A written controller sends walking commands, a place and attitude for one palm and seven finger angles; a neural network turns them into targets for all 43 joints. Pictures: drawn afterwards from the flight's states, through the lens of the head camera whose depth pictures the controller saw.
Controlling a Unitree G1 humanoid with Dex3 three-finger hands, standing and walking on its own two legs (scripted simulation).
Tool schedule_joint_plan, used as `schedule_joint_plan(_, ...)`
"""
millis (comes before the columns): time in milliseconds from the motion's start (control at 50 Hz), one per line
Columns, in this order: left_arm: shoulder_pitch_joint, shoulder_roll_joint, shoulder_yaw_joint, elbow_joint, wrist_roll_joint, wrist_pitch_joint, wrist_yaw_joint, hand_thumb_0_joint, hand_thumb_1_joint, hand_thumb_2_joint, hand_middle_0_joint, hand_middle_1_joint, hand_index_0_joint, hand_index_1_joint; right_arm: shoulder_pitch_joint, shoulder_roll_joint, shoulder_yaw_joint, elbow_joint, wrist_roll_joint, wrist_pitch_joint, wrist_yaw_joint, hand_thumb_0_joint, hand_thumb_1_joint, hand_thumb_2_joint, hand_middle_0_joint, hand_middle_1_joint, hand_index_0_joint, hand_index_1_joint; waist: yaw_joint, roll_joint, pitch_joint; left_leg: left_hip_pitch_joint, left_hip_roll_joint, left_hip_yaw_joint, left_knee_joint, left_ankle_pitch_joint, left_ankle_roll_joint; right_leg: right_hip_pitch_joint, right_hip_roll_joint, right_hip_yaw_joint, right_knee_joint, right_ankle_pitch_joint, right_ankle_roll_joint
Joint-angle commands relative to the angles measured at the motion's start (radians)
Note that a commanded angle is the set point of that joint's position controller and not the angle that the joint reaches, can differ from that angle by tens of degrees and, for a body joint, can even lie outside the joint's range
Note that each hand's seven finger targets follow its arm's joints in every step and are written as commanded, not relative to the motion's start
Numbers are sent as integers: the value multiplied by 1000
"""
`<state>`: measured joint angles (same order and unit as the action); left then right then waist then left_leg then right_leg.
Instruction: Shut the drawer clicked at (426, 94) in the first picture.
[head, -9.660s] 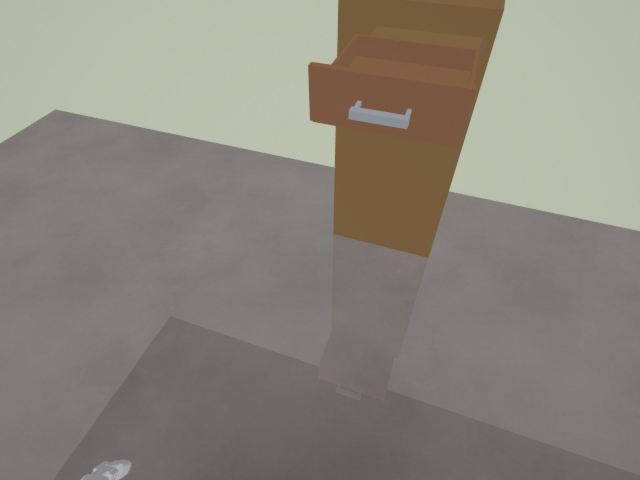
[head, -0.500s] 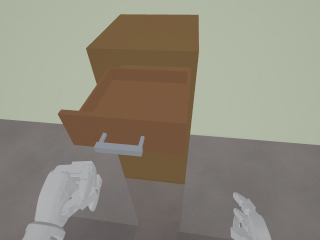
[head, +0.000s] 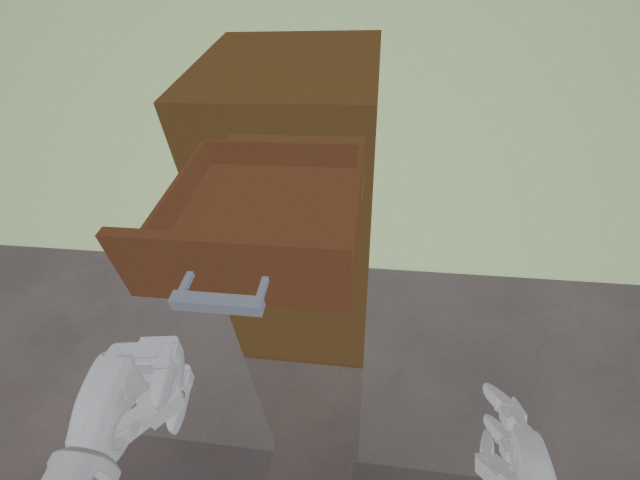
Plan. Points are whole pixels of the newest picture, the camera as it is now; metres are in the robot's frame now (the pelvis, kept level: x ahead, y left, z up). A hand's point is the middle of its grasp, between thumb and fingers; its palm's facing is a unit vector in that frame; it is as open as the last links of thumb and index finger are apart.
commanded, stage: bring the fist close to the handle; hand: left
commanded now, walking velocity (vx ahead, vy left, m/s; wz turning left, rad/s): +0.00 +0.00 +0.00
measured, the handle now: (221, 291) +0.36 +0.18 +0.04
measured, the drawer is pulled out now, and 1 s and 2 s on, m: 0.30 0.30 0.28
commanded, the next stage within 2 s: push the drawer shut in 1.28 s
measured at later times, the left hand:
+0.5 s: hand (202, 373) +0.22 +0.16 +0.08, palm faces -0.02 -1.00 -0.05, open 3.3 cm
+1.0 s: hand (236, 355) +0.27 +0.14 +0.03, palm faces -0.07 -1.00 -0.05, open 3.3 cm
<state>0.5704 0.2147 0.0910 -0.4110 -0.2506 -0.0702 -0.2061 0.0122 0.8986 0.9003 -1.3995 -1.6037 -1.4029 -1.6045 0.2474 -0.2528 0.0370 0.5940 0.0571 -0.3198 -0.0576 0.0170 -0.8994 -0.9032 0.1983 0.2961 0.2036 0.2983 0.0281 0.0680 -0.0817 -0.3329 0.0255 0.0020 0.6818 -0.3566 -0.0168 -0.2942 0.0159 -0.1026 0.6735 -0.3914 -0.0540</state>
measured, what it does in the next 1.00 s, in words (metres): stands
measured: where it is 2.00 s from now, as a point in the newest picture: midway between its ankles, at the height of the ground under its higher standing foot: outside the picture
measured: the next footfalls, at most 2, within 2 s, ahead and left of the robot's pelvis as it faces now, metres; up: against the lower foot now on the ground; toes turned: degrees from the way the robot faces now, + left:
none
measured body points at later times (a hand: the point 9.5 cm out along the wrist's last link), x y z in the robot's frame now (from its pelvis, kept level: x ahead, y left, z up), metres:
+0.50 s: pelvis +0.00 +0.01 -0.01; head +0.02 +0.00 +0.44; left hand +0.22 +0.21 +0.08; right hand +0.17 -0.22 -0.09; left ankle +0.00 +0.13 -0.72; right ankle -0.02 -0.08 -0.72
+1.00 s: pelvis +0.00 +0.01 -0.03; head +0.04 +0.00 +0.42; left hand +0.27 +0.19 +0.04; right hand +0.15 -0.23 -0.12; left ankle +0.00 +0.13 -0.72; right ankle -0.02 -0.08 -0.72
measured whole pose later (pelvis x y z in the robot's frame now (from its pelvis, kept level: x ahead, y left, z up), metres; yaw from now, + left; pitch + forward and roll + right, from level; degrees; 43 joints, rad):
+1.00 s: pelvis +0.00 +0.01 -0.03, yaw -1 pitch +9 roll +0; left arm 0.18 0.16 0.02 0.06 -0.16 -0.29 -0.10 0.01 0.90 0.90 -1.40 -1.60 -1.40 -1.60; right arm 0.24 -0.25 0.02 0.57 0.02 -0.16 -0.01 0.01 -0.90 -0.90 0.20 0.30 0.20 0.30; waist -0.03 0.04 -0.08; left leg -0.62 0.02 0.03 0.89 -0.43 0.00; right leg -0.59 0.00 -0.08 0.89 -0.47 -0.04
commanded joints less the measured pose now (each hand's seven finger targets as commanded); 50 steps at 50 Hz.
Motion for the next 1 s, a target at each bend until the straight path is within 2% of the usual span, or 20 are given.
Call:
schedule_joint_plan(0,-125,92,109,-164,-27,-105,15,0,900,900,-1400,-1600,-1400,-1600,-120,-86,-34,-164,-7,-62,-5,0,-900,-900,200,300,200,300,-2,-108,-13,11,-37,-5,-50,172,48,-27,-52,114,-161,268,79)
schedule_joint_plan(100,-210,46,2,-148,-4,-148,-4,0,900,900,-1400,-1600,-1400,-1600,-102,-97,-34,-163,-12,-73,1,0,-900,-900,200,300,200,300,-33,-27,-29,37,-37,-9,-41,178,52,-64,-37,84,-128,252,62)
schedule_joint_plan(140,-210,33,-25,-118,9,-151,-4,0,900,900,-1400,-1600,-1400,-1600,-96,-98,-36,-164,-15,-71,2,0,-900,-900,200,300,200,300,-37,-64,-29,25,-35,-16,-42,168,54,-75,-34,82,-124,231,60)
schedule_joint_plan(200,-189,65,18,-78,20,-151,7,0,900,900,-1400,-1600,-1400,-1600,-96,-101,-44,-169,-20,-57,4,0,-900,-900,200,300,200,300,-21,-100,-68,9,-36,-15,-35,195,52,-54,-35,80,-100,274,59)
schedule_joint_plan(220,-162,95,65,-37,26,-147,21,0,900,900,-1400,-1600,-1400,-1600,-102,-99,-48,-160,-21,-45,4,0,-900,-900,200,300,200,300,-8,-114,-69,-7,-35,-14,-37,201,50,-45,-33,79,-99,275,57)
schedule_joint_plan(260,-159,75,64,-25,27,-148,35,0,900,900,-1400,-1600,-1400,-1600,-101,-93,-48,-174,-23,-26,8,0,-900,-900,200,300,200,300,-2,-121,-83,-17,-36,-8,-38,220,47,-35,-32,70,-78,309,56)
schedule_joint_plan(280,-179,44,33,-38,27,-154,38,0,900,900,-1400,-1600,-1400,-1600,-105,-91,-45,-182,-23,-22,12,0,-900,-900,200,300,200,300,-10,-96,-87,-6,-38,-4,-36,229,47,-44,-32,64,-68,324,56)
schedule_joint_plan(320,-185,60,54,-22,30,-161,59,0,900,900,-1400,-1600,-1400,-1600,-111,-90,-46,-179,-25,-12,14,0,-900,-900,200,300,200,300,-5,-85,-77,-22,-34,-4,-33,225,44,-55,-28,59,-63,310,52)
schedule_joint_plan(400,-224,21,-6,-40,38,-200,67,0,900,900,-1400,-1600,-1400,-1600,-86,-92,-46,-189,-27,-8,23,0,-900,-900,200,300,200,300,-27,-43,-105,-14,-29,-7,-13,246,41,-86,-22,47,-27,319,46)
schedule_joint_plan(500,-316,1,-63,24,57,-235,67,0,900,900,-1400,-1600,-1400,-1600,-68,-104,-48,-183,-30,1,25,0,-900,-900,200,300,200,300,-57,-65,-91,-55,-28,-23,13,184,39,-158,-17,46,-4,238,45)
schedule_joint_plan(560,-302,15,-41,81,71,-239,82,0,900,900,-1400,-1600,-1400,-1600,-65,-108,-54,-186,-32,17,27,0,-900,-900,200,300,200,300,-44,-81,-112,-78,-29,-21,24,176,39,-164,-17,50,13,225,42)
schedule_joint_plan(680,-383,15,-26,118,83,-253,125,0,900,900,-1400,-1600,-1400,-1600,-62,-103,-56,-193,-38,55,35,0,-900,-900,200,300,200,300,-41,-84,-194,-92,-28,-16,52,211,35,-160,-17,50,57,267,40)
schedule_joint_plan(700,-391,1,-38,129,83,-256,128,0,900,900,-1400,-1600,-1400,-1600,-67,-101,-54,-197,-39,60,36,0,-900,-900,200,300,200,300,-40,-84,-185,-104,-30,-15,54,209,35,-162,-18,51,60,271,40)
schedule_joint_plan(720,-407,32,-10,153,89,-262,138,0,900,900,-1400,-1600,-1400,-1600,-65,-106,-55,-188,-41,68,36,0,-900,-900,200,300,200,300,-46,-95,-177,-119,-28,-13,61,201,37,-168,-19,56,57,261,41)
schedule_joint_plan(740,-427,3,-34,161,90,-270,137,0,900,900,-1400,-1600,-1400,-1600,-66,-101,-54,-188,-40,73,38,0,-900,-900,200,300,200,300,-47,-88,-176,-121,-29,-13,65,202,36,-179,-16,54,66,261,39)
schedule_joint_plan(860,-516,15,-36,266,93,-296,116,0,900,900,-1400,-1600,-1400,-1600,-59,-108,-58,-179,-41,99,41,0,-900,-900,200,300,200,300,-61,-67,-193,-163,-30,-10,102,177,36,-214,-18,68,86,253,39)
schedule_joint_plan(900,-543,26,-23,240,82,-303,107,0,900,900,-1400,-1600,-1400,-1600,-62,-107,-60,-186,-39,102,41,0,-900,-900,200,300,200,300,-53,-51,-235,-152,-31,-9,102,188,35,-184,-20,74,88,270,38)
schedule_joint_plan(920,-518,48,-1,247,81,-302,111,0,900,900,-1400,-1600,-1400,-1600,-60,-109,-62,-186,-39,106,40,0,-900,-900,200,300,200,300,-48,-79,-244,-154,-28,-7,100,198,39,-166,-20,76,84,281,40)
schedule_joint_plan(940,-507,43,0,228,74,-304,108,0,900,900,-1400,-1600,-1400,-1600,-62,-107,-63,-194,-39,108,39,0,-900,-900,200,300,200,300,-39,-55,-274,-143,-30,-3,100,213,39,-146,-22,81,85,303,40)
schedule_joint_plan(980,-509,48,11,218,66,-305,109,0,900,900,-1400,-1600,-1400,-1600,-58,-104,-61,-195,-36,113,40,0,-900,-900,200,300,200,300,-40,-65,-282,-138,-29,-1,96,235,38,-127,-23,79,86,338,40)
